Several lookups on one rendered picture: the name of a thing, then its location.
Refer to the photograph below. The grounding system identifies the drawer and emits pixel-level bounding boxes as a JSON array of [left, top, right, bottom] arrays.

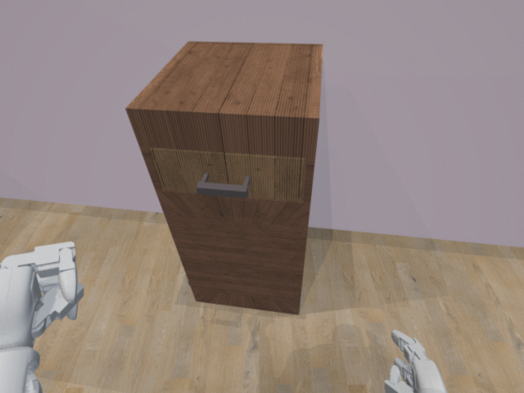
[[149, 147, 305, 201]]

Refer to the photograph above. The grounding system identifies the handle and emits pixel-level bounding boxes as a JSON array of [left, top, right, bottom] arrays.
[[196, 173, 250, 198]]

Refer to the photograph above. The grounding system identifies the right robot hand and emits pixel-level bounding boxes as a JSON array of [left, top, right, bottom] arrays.
[[385, 330, 447, 393]]

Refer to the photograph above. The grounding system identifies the cabinet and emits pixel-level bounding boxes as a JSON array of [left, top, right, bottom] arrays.
[[125, 42, 323, 315]]

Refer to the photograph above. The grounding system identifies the left robot hand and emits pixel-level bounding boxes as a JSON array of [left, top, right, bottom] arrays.
[[0, 242, 84, 349]]

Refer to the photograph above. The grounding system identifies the robot left forearm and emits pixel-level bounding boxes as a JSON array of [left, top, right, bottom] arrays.
[[0, 346, 43, 393]]

